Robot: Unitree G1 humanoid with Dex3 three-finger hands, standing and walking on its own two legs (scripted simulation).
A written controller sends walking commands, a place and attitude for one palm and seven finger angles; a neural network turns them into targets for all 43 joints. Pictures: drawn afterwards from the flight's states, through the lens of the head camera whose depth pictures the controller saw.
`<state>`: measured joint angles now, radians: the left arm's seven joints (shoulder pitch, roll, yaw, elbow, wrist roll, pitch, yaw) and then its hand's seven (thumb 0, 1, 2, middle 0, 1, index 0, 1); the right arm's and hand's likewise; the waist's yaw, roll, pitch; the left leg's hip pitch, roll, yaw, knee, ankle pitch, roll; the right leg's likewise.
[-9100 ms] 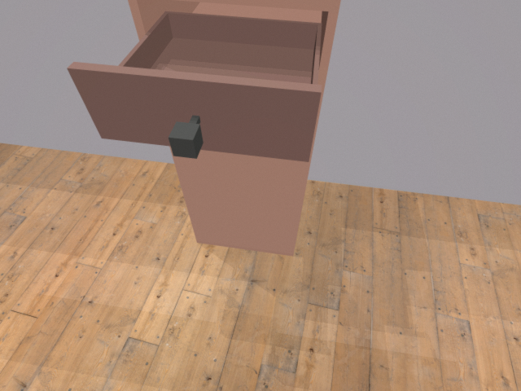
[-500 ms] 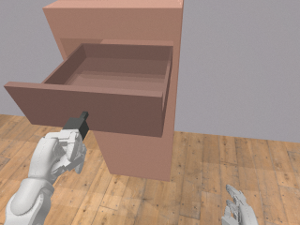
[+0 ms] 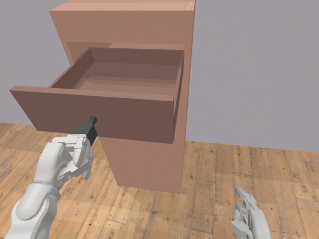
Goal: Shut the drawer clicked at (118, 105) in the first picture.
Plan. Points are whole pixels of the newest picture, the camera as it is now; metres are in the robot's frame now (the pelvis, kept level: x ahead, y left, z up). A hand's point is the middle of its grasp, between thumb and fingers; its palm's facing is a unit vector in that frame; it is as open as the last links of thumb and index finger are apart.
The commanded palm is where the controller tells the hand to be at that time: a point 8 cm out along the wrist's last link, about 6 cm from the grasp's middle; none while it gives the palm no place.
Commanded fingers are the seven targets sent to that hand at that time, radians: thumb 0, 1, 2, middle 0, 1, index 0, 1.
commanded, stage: push the drawer shut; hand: left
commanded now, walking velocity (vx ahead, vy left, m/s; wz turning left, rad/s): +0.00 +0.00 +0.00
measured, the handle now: (87, 128) +0.31 +0.20 +0.16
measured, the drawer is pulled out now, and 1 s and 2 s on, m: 0.28 0.19 0.06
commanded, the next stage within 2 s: none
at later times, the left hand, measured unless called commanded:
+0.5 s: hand (89, 147) +0.26 +0.18 +0.15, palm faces -0.01 -1.00 -0.08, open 2.7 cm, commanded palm +0.26 +0.22 +0.16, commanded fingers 0.00 0.90 0.90 -1.40 -1.60 -1.40 -1.60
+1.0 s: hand (104, 127) +0.32 +0.17 +0.16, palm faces -0.02 -1.00 -0.08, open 3.0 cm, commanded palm +0.32 +0.21 +0.16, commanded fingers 0.00 0.90 0.90 -1.40 -1.60 -1.40 -1.60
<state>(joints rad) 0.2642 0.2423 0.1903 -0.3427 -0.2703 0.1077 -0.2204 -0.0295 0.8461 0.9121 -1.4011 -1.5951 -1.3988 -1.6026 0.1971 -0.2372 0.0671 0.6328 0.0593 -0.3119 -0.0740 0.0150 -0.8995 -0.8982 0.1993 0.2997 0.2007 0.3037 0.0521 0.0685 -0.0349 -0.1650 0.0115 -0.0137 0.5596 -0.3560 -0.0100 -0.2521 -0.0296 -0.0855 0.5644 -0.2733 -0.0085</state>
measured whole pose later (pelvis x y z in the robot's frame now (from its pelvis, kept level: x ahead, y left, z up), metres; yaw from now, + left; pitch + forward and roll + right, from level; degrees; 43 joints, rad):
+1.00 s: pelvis -0.03 +0.00 +0.00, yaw +1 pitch -2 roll +1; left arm -0.34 0.27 0.15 0.29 -0.22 0.04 -0.19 -0.02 0.82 0.99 -1.40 -1.60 -1.40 -1.60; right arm 0.20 -0.25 0.07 0.71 0.07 -0.26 -0.11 0.01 -0.90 -0.90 0.20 0.30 0.20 0.30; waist 0.04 0.05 0.01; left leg -0.22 -0.01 -0.02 0.55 -0.30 -0.01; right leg -0.30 -0.05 -0.09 0.56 -0.23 -0.02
